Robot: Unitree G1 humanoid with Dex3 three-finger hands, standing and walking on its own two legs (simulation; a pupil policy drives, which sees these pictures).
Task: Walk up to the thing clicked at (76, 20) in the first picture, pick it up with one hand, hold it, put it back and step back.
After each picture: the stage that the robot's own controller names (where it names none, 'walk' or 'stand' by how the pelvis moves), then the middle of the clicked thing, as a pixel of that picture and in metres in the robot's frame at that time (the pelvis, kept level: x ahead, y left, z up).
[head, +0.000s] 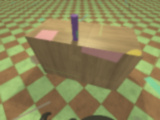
stand; (75, 28) +0.83 +0.23 +0.12
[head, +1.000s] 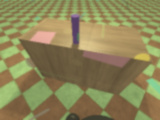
walk; (75, 30) +0.73 +0.20 +0.14
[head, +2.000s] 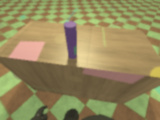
stand; (71, 42) +0.50 +0.18 +0.16
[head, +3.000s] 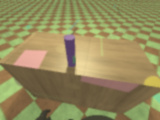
stand; (70, 52) +0.48 +0.19 +0.12
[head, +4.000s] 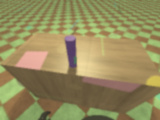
stand; (71, 53) +0.48 +0.18 +0.12
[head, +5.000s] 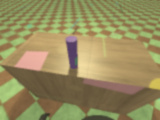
stand; (72, 54) +0.46 +0.17 +0.12
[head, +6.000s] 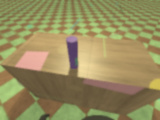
stand; (73, 54) +0.46 +0.17 +0.12
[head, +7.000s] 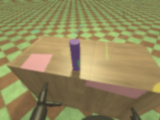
rise first; (75, 56) +0.46 +0.16 +0.12
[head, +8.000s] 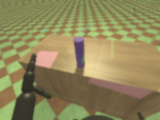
go down; (79, 54) +0.48 +0.16 +0.12
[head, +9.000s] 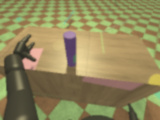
go down; (70, 51) +0.46 +0.15 +0.13
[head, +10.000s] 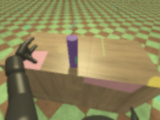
approach; (73, 53) +0.48 +0.15 +0.13
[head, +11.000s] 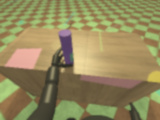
close; (67, 50) +0.47 +0.17 +0.14
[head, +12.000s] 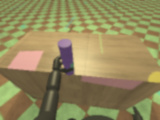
lift; (67, 59) +0.39 +0.16 +0.15
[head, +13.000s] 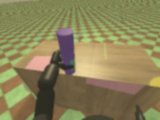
lift; (67, 55) +0.31 +0.15 +0.27
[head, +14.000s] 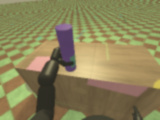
hold; (67, 51) +0.32 +0.15 +0.29
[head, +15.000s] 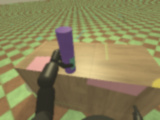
hold; (67, 53) +0.32 +0.15 +0.28
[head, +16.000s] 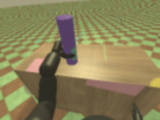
crouch; (69, 43) +0.34 +0.14 +0.33
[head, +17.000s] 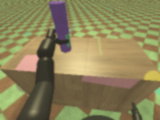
crouch; (62, 30) +0.44 +0.17 +0.33
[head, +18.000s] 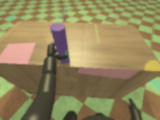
lower; (62, 46) +0.46 +0.17 +0.17
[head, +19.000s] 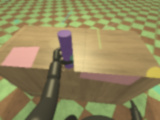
lower; (67, 52) +0.44 +0.15 +0.16
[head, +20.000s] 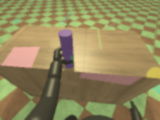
lower; (67, 51) +0.44 +0.15 +0.16
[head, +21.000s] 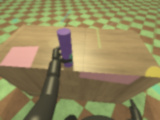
lower; (66, 50) +0.45 +0.16 +0.16
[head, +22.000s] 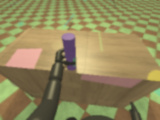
open; (70, 54) +0.43 +0.14 +0.15
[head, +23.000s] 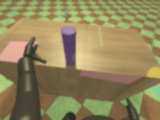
sink last; (69, 49) +0.44 +0.14 +0.16
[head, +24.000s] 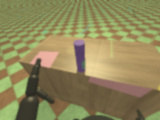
sink last; (80, 57) +0.44 +0.14 +0.13
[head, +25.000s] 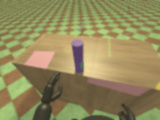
stand; (78, 58) +0.43 +0.14 +0.12
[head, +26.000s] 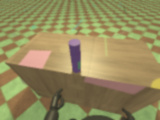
stand; (75, 57) +0.42 +0.15 +0.12
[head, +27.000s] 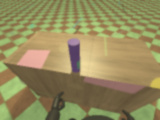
stand; (75, 57) +0.42 +0.15 +0.12
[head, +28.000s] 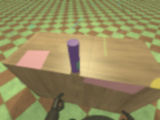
stand; (74, 58) +0.42 +0.15 +0.13
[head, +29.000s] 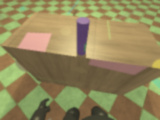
walk; (82, 39) +0.53 +0.11 +0.14
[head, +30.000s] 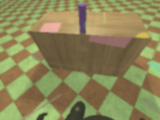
walk; (82, 19) +0.86 +0.18 +0.15
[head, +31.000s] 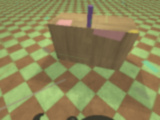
stand; (89, 16) +1.20 +0.10 +0.14
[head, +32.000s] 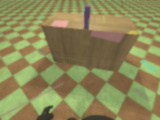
stand; (86, 17) +1.11 +0.13 +0.13
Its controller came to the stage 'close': yes
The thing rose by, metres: 0.21
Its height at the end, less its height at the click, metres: +0.00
